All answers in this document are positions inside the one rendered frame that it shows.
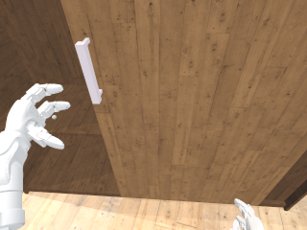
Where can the left robot forearm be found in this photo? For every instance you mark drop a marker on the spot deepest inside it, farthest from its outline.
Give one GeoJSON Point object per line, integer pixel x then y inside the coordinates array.
{"type": "Point", "coordinates": [14, 148]}

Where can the handle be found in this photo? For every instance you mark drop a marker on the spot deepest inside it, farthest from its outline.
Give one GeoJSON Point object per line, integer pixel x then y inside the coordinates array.
{"type": "Point", "coordinates": [88, 70]}

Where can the right robot hand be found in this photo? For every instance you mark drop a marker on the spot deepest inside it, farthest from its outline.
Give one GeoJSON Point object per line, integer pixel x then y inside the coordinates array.
{"type": "Point", "coordinates": [250, 221]}

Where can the left robot hand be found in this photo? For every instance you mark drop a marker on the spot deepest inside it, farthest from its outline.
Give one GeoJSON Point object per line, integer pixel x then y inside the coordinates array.
{"type": "Point", "coordinates": [23, 114]}

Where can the wardrobe door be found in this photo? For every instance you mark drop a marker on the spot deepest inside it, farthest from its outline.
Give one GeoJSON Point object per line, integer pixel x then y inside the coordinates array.
{"type": "Point", "coordinates": [294, 177]}
{"type": "Point", "coordinates": [203, 100]}

